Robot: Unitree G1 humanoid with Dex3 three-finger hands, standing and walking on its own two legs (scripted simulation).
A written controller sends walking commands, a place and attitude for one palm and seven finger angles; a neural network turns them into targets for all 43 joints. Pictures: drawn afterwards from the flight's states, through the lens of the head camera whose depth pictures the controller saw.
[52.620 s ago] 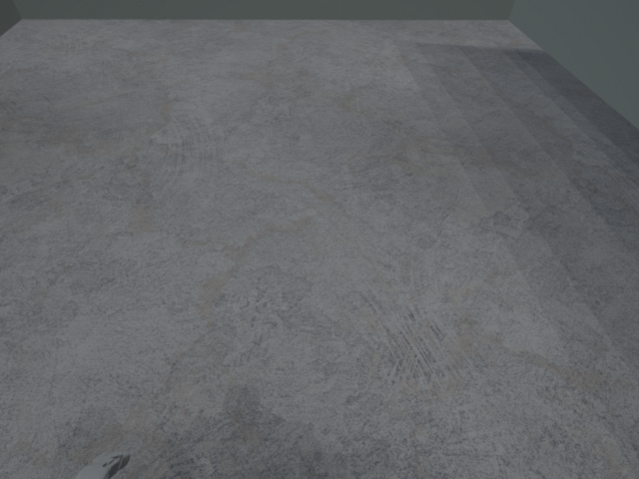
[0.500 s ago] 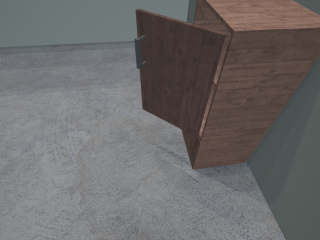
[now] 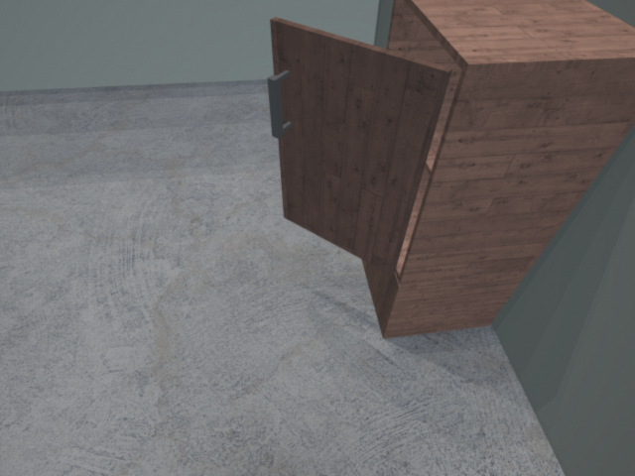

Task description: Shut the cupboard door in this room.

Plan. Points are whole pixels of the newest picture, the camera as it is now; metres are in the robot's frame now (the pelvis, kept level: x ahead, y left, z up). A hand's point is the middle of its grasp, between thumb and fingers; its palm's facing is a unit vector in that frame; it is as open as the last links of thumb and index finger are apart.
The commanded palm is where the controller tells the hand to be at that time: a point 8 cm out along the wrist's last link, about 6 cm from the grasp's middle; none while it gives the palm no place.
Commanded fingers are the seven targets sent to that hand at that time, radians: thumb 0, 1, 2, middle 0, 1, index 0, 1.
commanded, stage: walk to a spot facing it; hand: left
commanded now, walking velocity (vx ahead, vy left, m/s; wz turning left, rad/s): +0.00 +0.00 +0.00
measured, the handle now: (281, 104) +0.88 +0.14 +0.01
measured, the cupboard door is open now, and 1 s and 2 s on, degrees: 47 47 47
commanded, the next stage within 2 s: none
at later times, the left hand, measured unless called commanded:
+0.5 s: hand out of the picture +0.01 +0.23 -0.19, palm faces +0.22 -0.95 -0.23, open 7.4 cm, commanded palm none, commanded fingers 0.00 0.90 0.90 -0.20 -0.30 -0.20 -0.30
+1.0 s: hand out of the picture -0.04 +0.17 -0.15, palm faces +0.49 -0.82 -0.31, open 7.4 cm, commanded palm none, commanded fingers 0.00 0.90 0.90 -0.20 -0.30 -0.20 -0.30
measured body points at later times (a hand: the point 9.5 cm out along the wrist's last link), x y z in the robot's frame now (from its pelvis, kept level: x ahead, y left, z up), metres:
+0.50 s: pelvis -0.01 +0.02 -0.02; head +0.05 +0.05 +0.43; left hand +0.00 +0.28 -0.17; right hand +0.08 -0.22 -0.16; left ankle +0.03 +0.11 -0.74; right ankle -0.04 -0.13 -0.67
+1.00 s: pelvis +0.00 -0.04 +0.00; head +0.06 -0.03 +0.44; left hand -0.07 +0.22 -0.13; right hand +0.19 -0.24 -0.15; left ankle -0.08 +0.07 -0.66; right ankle +0.03 -0.16 -0.74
